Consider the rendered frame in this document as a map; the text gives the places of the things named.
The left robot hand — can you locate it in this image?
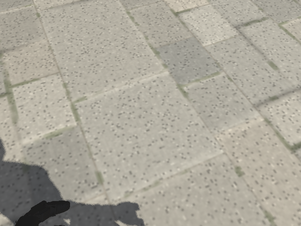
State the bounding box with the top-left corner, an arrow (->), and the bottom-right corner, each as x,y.
15,201 -> 71,226

